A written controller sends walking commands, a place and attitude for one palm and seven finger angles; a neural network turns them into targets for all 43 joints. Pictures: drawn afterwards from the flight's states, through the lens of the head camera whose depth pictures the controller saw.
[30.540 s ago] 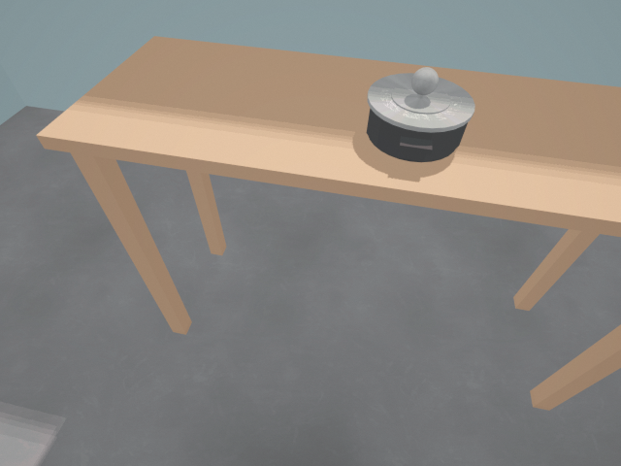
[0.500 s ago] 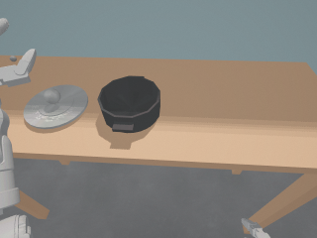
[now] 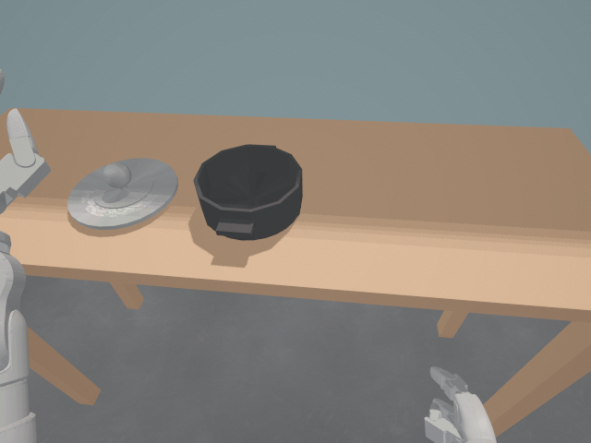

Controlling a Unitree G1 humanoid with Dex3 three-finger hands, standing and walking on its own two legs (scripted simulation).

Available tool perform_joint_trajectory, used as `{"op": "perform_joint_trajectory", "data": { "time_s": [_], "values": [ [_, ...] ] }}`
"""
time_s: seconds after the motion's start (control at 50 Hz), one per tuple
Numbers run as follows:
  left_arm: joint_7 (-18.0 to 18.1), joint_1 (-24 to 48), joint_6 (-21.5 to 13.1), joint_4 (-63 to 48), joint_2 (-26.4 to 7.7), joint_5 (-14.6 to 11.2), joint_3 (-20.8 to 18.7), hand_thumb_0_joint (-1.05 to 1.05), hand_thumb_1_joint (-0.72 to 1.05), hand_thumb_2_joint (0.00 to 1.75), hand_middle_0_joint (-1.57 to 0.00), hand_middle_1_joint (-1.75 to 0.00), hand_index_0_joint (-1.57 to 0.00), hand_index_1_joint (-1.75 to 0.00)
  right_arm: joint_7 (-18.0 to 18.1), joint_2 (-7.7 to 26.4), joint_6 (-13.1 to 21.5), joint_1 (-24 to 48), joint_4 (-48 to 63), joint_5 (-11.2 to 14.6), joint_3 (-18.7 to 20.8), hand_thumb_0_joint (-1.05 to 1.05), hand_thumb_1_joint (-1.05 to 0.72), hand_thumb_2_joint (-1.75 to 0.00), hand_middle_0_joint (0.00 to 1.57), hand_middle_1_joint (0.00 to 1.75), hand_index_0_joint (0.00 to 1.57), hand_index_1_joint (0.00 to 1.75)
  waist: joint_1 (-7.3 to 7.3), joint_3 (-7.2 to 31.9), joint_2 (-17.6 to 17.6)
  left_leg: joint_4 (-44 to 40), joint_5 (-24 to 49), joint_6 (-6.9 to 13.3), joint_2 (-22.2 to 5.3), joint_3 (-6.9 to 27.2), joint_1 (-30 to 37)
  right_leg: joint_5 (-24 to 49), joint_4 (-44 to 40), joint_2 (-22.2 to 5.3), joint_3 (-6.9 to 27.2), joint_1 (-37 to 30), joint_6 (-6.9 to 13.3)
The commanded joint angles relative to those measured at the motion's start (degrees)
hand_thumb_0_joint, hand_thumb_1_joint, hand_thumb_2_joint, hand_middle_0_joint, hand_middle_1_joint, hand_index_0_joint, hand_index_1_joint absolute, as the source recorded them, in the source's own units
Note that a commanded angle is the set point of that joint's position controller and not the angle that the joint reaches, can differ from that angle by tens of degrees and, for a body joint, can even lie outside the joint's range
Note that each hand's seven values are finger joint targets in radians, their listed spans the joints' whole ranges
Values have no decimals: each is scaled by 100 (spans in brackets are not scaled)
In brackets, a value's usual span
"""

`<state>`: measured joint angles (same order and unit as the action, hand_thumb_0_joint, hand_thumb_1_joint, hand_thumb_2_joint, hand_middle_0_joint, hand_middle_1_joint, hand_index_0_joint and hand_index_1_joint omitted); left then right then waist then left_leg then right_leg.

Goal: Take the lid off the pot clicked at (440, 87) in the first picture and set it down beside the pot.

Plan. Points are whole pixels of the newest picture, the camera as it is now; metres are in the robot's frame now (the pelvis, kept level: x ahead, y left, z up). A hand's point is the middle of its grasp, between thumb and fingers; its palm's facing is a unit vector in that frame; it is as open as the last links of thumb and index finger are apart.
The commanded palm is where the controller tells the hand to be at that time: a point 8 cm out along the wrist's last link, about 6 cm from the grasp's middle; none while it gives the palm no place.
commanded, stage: draw the hand back to the body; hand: left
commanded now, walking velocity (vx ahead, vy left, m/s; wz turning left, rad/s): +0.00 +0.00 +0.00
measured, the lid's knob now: (117, 175) +0.48 +0.37 +0.10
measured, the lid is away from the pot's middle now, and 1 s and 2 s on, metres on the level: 0.23 0.23 0.23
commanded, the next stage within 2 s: step back with the hand held close in 0.76 s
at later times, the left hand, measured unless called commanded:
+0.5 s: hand (11, 228) +0.20 +0.26 +0.27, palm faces +0.50 -0.82 -0.27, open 7.4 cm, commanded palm +0.14 +0.29 +0.27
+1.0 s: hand out of the picture +0.19 +0.26 +0.27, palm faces +0.51 -0.78 -0.35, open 7.4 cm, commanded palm +0.12 +0.30 +0.27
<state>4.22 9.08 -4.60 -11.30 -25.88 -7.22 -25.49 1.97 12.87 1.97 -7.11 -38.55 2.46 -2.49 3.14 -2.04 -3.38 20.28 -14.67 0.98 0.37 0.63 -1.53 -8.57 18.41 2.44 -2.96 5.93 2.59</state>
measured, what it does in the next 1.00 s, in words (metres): stands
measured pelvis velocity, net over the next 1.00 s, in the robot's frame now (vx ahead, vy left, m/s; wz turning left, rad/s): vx -0.01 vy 0.02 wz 0.00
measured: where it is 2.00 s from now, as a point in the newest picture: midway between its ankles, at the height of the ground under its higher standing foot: outside the picture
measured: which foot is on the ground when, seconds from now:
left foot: down 0.00-1.00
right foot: down 0.00-1.00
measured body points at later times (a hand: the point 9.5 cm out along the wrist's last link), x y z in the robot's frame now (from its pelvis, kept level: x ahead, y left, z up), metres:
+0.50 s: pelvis +0.00 +0.01 +0.00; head -0.03 -0.01 +0.45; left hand +0.17 +0.30 +0.29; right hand +0.19 -0.20 -0.09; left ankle -0.04 +0.11 -0.75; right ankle +0.02 -0.09 -0.75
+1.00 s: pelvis -0.01 +0.02 +0.00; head -0.01 +0.02 +0.45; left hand +0.15 +0.30 +0.29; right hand +0.20 -0.18 -0.08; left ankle -0.04 +0.11 -0.75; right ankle +0.02 -0.09 -0.75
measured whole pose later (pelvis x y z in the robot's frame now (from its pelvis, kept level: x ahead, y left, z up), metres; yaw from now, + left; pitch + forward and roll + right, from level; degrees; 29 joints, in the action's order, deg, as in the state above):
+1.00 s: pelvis -0.01 +0.02 +0.00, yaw +0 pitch -2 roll -1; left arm 5.7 -17.4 -9.2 -37.8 -24.0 -5.4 -28.1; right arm 2.1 11.5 -0.1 -7.4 -34.3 1.3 -3.3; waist 2.9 -1.0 -2.1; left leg 23.4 -15.3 2.5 1.3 0.5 -5.7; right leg -7.3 18.0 1.5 -2.8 8.4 0.9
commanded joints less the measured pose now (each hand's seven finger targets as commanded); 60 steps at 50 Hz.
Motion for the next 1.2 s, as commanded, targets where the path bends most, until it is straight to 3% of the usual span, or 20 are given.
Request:
{"op": "perform_joint_trajectory", "data": {
  "time_s": [0.0, 0.04, 0.06, 0.12, 0.18, 0.24, 0.32, 0.36, 0.44, 0.48, 0.52, 0.72, 0.84, 0.86, 0.88, 0.9, 0.94, 1.04, 1.12, 1.18],
  "values": [
    [88, 1256, -382, -1542, -1419, -57, -530, 0, 90, 90, -20, -30, -20, -30, 78, 574, 355, 834, 884, -43, 220, 0, -90, -90, 20, 30, 20, 30, 6, 1029, -193, -266, 1315, 156, -81, -58, -255, 845, -195, -262, 248, -739, -87],
    [98, 1252, -467, -1986, -1334, -43, -463, 0, 90, 90, -20, -30, -20, -30, 74, 553, 421, 883, 925, -45, 225, 0, -90, -90, 20, 30, 20, 30, -23, 1167, -241, -269, 1367, 150, -71, -38, -142, 851, -170, -248, 238, -763, -86],
    [133, 906, -450, -1702, -1459, -66, -683, 0, 90, 90, -20, -30, -20, -30, 98, 569, 430, 828, 873, -82, 239, 0, -90, -90, 20, 30, 20, 30, 34, 1061, 50, -278, 1330, 159, -84, -25, -256, 831, -189, -242, 223, -762, -97],
    [105, 630, -391, -1614, -1261, -100, -599, 0, 90, 90, -20, -30, -20, -30, 109, 554, 399, 879, 827, -68, 233, 0, -90, -90, 20, 30, 20, 30, 32, 725, 108, -317, 1118, 156, -82, -62, -387, 597, -280, -242, 237, -655, -108],
    [111, 416, -495, -2127, -1157, -89, -531, 0, 90, 90, -20, -30, -20, -30, 105, 517, 468, 930, 891, -80, 237, 0, -90, -90, 20, 30, 20, 30, 50, 825, -197, -324, 1090, 153, -72, -48, -265, 512, -309, -255, 257, -677, -95],
    [132, -22, -537, -2364, -1181, -103, -679, 0, 90, 90, -20, -30, -20, -30, 92, 511, 509, 920, 891, -106, 258, 0, -90, -90, 20, 30, 20, 30, 64, 919, 57, -298, 1158, 149, -71, -42, -255, 577, -293, -241, 255, -765, -109],
    [134, -418, -567, -2662, -1032, -74, -603, 0, 90, 90, -20, -30, -20, -30, 79, 492, 542, 927, 851, -133, 264, 0, -90, -90, 20, 30, 20, 30, 90, 773, -274, -298, 1229, 115, -84, -41, -277, 646, -295, -241, 255, -720, -83],
    [139, -586, -574, -2666, -971, -65, -569, 0, 90, 90, -20, -30, -20, -30, 84, 492, 554, 894, 856, -147, 264, 0, -90, -90, 20, 30, 20, 30, 69, 675, -24, -312, 1162, 124, -86, -16, -312, 540, -329, -230, 220, -641, -100],
    [118, -899, -602, -3179, -872, -44, -484, 0, 90, 90, -20, -30, -20, -30, 61, 464, 587, 949, 925, -150, 254, 0, -90, -90, 20, 30, 20, 30, 71, 631, -298, -315, 1117, 106, -69, 6, -247, 455, -334, -213, 230, -603, -86],
    [147, -1453, -602, -3141, -896, -49, -606, 0, 90, 90, -20, -30, -20, -30, 56, 461, 599, 874, 913, -194, 264, 0, -90, -90, 20, 30, 20, 30, 148, 641, 7, -320, 1284, 90, -100, 55, -329, 622, -274, -206, 181, -707, -76],
    [141, -1651, -584, -3342, -888, -43, -629, 0, 90, 90, -20, -30, -20, -30, 47, 452, 575, 860, 911, -197, 276, 0, -90, -90, 20, 30, 20, 30, 149, 677, -85, -274, 1410, 79, -103, 18, -304, 773, -262, -213, 207, -734, -76],
    [145, -1612, -510, -3517, -650, 21, -345, 0, 90, 90, -20, -30, -20, -30, 85, 423, 548, 879, 942, -195, 222, 0, -90, -90, 20, 30, 20, 30, 108, 378, -160, -341, 1047, 62, -98, 87, -338, 308, -343, -186, 195, -501, -64],
    [177, -1694, -457, -3504, -798, 3, -553, 0, 90, 90, -20, -30, -20, -30, 62, 417, 549, 913, 968, -206, 205, 0, -90, -90, 20, 30, 20, 30, 137, 470, -115, -312, 1212, 40, -89, 123, -367, 482, -285, -155, 198, -613, -49],
    [230, -994, -748, -4144, -1480, 106, -1082, 0, 90, 90, -20, -30, -20, -30, 99, 636, 344, 809, 1322, -115, 158, 0, -90, -90, 20, 30, 20, 30, -128, -88, -102, -192, 724, 157, -235, 362, -861, 553, -489, -484, 823, 150, -110],
    [224, -1675, -756, -3455, -963, 125, -765, 0, 90, 90, -20, -30, -20, -30, 142, 535, 200, 712, 1205, -148, 162, 0, -90, -90, 20, 30, 20, 30, -170, -16, 192, -122, 714, 176, -267, 470, -871, 563, -457, -594, 793, 206, -112],
    [211, -1978, -738, -3392, -822, 182, -635, 0, 90, 90, -20, -30, -20, -30, 116, 564, 84, 624, 1248, -133, 191, 0, -90, -90, 20, 30, 20, 30, -190, 148, 163, -63, 765, 178, -315, 459, -839, 581, -434, -652, 821, 239, -108],
    [201, -2074, -805, -3737, -835, 199, -629, 0, 90, 90, -20, -30, -20, -30, 92, 577, -29, 693, 1381, -115, 216, 0, -90, -90, 20, 30, 20, 30, -218, 530, -120, -26, 1026, 172, -352, 439, -806, 873, -227, -654, 755, 159, -106],
    [261, -2942, -822, -4189, -1173, 194, -1055, 0, 90, 90, -20, -30, -20, -30, 76, 618, -255, 576, 1592, -72, 367, 0, -90, -90, 20, 30, 20, 30, -210, 1257, -128, 228, 1996, 155, -509, 527, -951, 1481, 302, -669, 599, -75, -153],
    [308, -3330, -819, -4467, -1304, 171, -1267, 0, 90, 90, -20, -30, -20, -30, 80, 659, -361, 441, 1672, -20, 486, 0, -90, -90, 20, 30, 20, 30, -257, 1333, 75, 451, 2428, 128, -637, 630, -1293, 1592, 555, -703, 568, -78, -169],
    [353, -3452, -816, -4611, -1362, 150, -1371, 0, 90, 90, -20, -30, -20, -30, 77, 691, -356, 440, 1710, -5, 516, 0, -90, -90, 20, 30, 20, 30, -251, 1342, -164, 425, 2532, 132, -739, 699, -1391, 1233, 796, -599, 474, 98, -212]
  ]
}}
